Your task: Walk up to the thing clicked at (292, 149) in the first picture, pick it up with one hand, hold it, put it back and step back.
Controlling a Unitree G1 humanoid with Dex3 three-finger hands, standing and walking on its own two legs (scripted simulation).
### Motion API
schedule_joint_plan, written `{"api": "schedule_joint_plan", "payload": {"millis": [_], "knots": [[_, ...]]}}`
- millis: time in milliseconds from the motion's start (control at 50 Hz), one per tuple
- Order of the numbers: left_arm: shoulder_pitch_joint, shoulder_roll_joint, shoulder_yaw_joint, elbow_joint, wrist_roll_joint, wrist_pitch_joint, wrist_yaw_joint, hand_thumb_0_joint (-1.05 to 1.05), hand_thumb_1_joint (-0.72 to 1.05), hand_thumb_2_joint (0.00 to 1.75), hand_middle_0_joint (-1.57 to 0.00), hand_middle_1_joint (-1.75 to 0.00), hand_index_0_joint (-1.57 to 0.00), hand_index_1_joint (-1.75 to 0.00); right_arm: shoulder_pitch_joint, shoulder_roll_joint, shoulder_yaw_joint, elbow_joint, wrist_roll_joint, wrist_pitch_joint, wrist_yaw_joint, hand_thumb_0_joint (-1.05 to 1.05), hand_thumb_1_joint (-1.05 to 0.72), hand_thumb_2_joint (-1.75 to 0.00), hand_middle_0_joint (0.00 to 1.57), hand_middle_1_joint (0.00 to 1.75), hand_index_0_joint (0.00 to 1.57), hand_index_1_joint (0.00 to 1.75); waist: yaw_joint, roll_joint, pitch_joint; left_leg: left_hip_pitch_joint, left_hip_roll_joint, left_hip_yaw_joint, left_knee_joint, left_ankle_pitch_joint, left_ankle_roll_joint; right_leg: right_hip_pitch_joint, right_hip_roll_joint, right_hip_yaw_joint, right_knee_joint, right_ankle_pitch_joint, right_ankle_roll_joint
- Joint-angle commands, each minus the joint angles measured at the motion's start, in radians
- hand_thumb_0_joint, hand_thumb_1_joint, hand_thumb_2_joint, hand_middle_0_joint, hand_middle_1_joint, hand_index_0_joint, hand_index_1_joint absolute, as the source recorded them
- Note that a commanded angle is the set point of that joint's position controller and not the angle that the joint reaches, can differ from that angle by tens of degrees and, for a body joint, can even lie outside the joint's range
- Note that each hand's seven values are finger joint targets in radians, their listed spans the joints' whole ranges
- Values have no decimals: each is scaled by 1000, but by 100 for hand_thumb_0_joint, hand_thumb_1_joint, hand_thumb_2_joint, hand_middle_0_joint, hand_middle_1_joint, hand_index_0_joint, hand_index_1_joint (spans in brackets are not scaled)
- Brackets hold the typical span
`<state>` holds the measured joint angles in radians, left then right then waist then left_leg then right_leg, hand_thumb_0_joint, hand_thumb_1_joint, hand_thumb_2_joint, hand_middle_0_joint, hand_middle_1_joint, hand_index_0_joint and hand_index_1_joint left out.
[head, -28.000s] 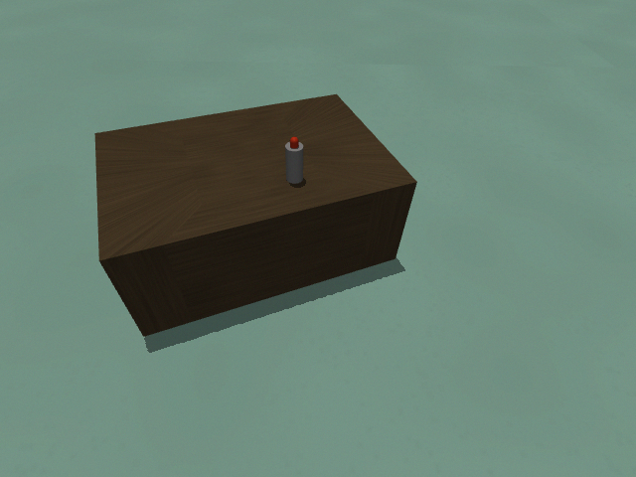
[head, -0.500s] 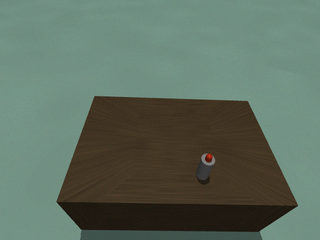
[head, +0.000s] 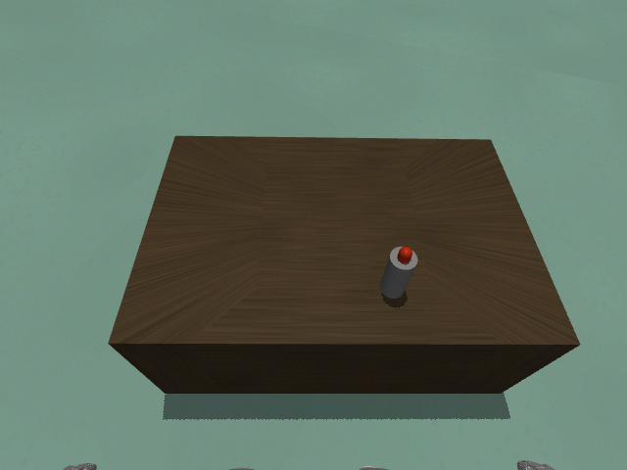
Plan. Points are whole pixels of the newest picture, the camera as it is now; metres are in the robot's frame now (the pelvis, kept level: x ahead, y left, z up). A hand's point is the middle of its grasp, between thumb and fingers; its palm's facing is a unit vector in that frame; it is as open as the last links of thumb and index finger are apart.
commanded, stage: step back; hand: right
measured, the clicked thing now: (399, 269) +0.55 -0.19 -0.26
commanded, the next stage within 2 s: none
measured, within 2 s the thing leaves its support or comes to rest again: neither
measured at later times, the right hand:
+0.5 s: hand out of the picture -0.04 -0.22 -0.13, palm faces -0.08 +0.90 -0.43, open 7.3 cm
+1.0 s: hand out of the picture -0.14 -0.22 -0.15, palm faces -0.02 +0.92 -0.40, open 7.3 cm
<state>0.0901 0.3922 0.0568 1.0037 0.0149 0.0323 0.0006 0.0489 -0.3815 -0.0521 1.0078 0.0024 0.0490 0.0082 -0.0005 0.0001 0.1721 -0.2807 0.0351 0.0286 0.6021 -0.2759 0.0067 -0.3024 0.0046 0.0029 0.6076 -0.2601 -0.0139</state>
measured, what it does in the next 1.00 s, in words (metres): walks backwards: left foot, then right foot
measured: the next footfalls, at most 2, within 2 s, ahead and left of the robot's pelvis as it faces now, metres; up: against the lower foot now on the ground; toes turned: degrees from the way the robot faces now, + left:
left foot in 0.30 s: -0.08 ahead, +0.14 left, +0.00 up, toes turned +0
right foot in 0.72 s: -0.13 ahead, -0.07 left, +0.00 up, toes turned +1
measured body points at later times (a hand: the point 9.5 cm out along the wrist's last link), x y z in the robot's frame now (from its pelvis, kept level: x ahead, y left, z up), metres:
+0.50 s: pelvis -0.10 +0.05 +0.01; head -0.05 +0.09 +0.45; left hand +0.01 +0.36 -0.13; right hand -0.04 -0.26 -0.10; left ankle -0.12 +0.14 -0.73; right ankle -0.11 -0.10 -0.64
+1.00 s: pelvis -0.23 +0.05 +0.00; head -0.17 +0.05 +0.45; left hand -0.09 +0.36 -0.11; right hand -0.13 -0.27 -0.12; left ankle -0.28 +0.18 -0.69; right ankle -0.17 -0.07 -0.73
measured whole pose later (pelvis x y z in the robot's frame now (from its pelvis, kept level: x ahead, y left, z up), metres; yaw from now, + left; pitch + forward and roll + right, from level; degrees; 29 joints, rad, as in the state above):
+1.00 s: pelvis -0.23 +0.05 +0.00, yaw +0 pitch -1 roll +0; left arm 0.12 0.36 0.07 0.78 0.05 0.04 0.01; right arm 0.16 -0.39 -0.03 0.87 0.00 0.04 -0.02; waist 0.01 0.00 0.15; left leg -0.31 -0.05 -0.09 0.90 -0.50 -0.01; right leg -0.35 0.00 0.03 0.58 -0.21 0.00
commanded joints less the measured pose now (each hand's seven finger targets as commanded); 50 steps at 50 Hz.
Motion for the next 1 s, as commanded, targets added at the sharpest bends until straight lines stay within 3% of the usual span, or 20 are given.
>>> {"api": "schedule_joint_plan", "payload": {"millis": [0,40,100,220,260,280,300,320,340,360,400,420,560,620,680,720,740,760,840,980], "knots": [[13,311,75,-104,20,-24,17,0,90,90,-20,-30,-20,-30,-1,-160,-45,-101,-8,6,-15,0,-90,-90,20,30,20,30,39,-223,-178,-87,-146,-70,433,-329,31,6,-382,458,-323,320,-264],[-59,299,82,-147,32,-27,23,0,90,90,-20,-30,-20,-30,84,-193,-53,-86,-9,14,-14,0,-90,-90,20,30,20,30,-3,-180,-161,-82,-100,-165,584,-310,30,-73,-380,422,-295,284,-279],[-98,228,66,-180,30,-23,28,0,90,90,-20,-30,-20,-30,139,-199,-50,-77,14,4,-14,0,-90,-90,20,30,20,30,-13,-142,-230,-118,-129,-158,593,-216,2,41,-254,247,-232,280,-211],[-11,223,76,-208,21,-7,38,0,90,90,-20,-30,-20,-30,147,-192,-37,-113,-15,-14,-28,0,-90,-90,20,30,20,30,23,-197,-289,-126,-30,-115,92,-231,-1,289,-280,244,-105,426,-186],[-30,234,75,-218,3,7,29,0,90,90,-20,-30,-20,-30,203,-179,-42,-91,-27,-26,-28,0,-90,-90,20,30,20,30,-15,-183,-286,-3,-50,-37,-173,-24,8,233,-230,180,-17,432,-141],[-16,225,69,-224,-3,17,23,0,90,90,-20,-30,-20,-30,216,-189,-51,-84,-38,-30,-26,0,-90,-90,20,30,20,30,-16,-127,-269,89,-38,-57,-244,130,11,120,-183,141,30,340,-99],[-2,166,57,-243,-9,22,21,0,90,90,-20,-30,-20,-30,197,-263,-72,-100,-60,-32,-26,0,-90,-90,20,30,20,30,-1,84,-256,157,143,-316,-285,255,41,-63,-59,62,166,75,-39],[-20,153,56,-244,-10,23,30,0,90,90,-20,-30,-20,-30,125,-357,-86,-124,-64,-28,-17,0,-90,-90,20,30,20,30,8,256,-199,153,278,-485,-296,380,127,-244,108,37,315,-328,1],[-86,187,76,-250,11,20,45,0,90,90,-20,-30,-20,-30,118,-399,-95,-152,-56,-29,-15,0,-90,-90,20,30,20,30,-67,301,-183,-5,355,-571,-313,370,243,-175,113,167,471,-425,21],[-102,201,78,-239,17,20,44,0,90,90,-20,-30,-20,-30,76,-355,-90,-155,-51,-35,-23,0,-90,-90,20,30,20,30,-46,257,-131,-67,349,-534,-320,335,265,-159,95,206,586,-355,13],[-32,177,74,-211,-10,20,34,0,90,90,-20,-30,-20,-30,-12,-244,-52,-175,-63,-38,-33,0,-90,-90,20,30,20,30,28,145,-101,27,170,-257,-236,497,137,-236,125,227,629,-219,1],[34,168,70,-203,-15,20,31,0,90,90,-20,-30,-20,-30,-17,-220,-51,-179,-50,-40,-39,0,-90,-90,20,30,20,30,60,147,-115,116,148,-209,-201,547,118,-271,127,214,643,-183,-8],[1,147,59,-249,6,-2,27,0,90,90,-20,-30,-20,-30,155,-222,-69,-181,-24,-35,-50,0,-90,-90,20,30,20,30,-51,139,-217,381,205,-243,-97,625,226,-235,69,131,316,-240,49],[62,134,62,-231,6,-14,22,0,90,90,-20,-30,-20,-30,116,-236,-68,-198,-21,-25,-44,0,-90,-90,20,30,20,30,-31,171,-254,332,193,-217,-40,582,196,-88,18,59,30,-178,24],[143,142,71,-183,20,-26,22,0,90,90,-20,-30,-20,-30,70,-234,-62,-217,-4,-13,-35,0,-90,-90,20,30,20,30,8,110,-271,176,150,-185,28,431,140,114,33,25,-235,117,-8],[145,244,94,-194,34,-31,21,0,90,90,-20,-30,-20,-30,40,-182,-42,-247,9,-16,-31,0,-90,-90,20,30,20,30,16,-123,-248,-96,14,-145,141,63,53,206,-168,329,-216,284,-98],[58,327,102,-223,23,-26,16,0,90,90,-20,-30,-20,-30,10,-177,-48,-245,8,-10,-41,0,-90,-90,20,30,20,30,42,-306,-190,-92,-118,-67,374,-308,8,26,-354,503,-269,361,-276],[15,309,103,-257,27,-31,18,0,90,90,-20,-30,-20,-30,41,-202,-60,-228,3,-3,-45,0,-90,-90,20,30,20,30,28,-271,-132,-67,-92,-160,544,-374,-4,-83,-395,549,-284,360,-306],[-14,202,86,-284,20,-24,26,0,90,90,-20,-30,-20,-30,115,-191,-45,-188,4,-15,-37,0,-90,-90,20,30,20,30,2,-116,-144,-129,-158,-163,595,-242,-9,22,-210,242,-197,431,-197],[43,197,81,-314,22,8,26,0,90,90,-20,-30,-20,-30,166,-169,-42,-197,-16,-45,-45,0,-90,-90,20,30,20,30,20,-193,-256,-84,-46,-63,-56,-131,-15,288,-194,214,-26,456,-162]]}}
